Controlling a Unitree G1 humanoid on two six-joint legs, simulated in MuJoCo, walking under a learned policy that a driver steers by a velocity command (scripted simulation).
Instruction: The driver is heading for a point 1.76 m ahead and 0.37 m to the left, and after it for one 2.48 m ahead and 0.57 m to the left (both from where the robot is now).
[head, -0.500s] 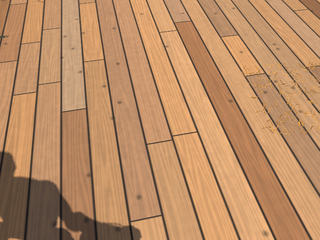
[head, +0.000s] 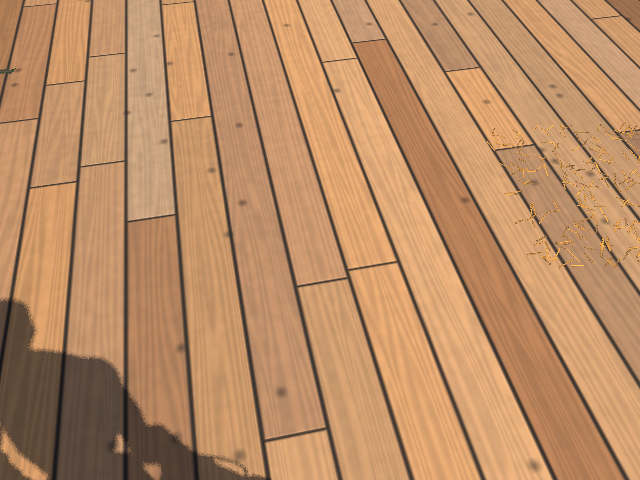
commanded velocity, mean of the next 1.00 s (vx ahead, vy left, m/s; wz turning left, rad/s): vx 0.06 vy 0.00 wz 0.00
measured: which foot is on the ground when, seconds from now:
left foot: down 0.00-1.00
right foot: down 0.00-1.00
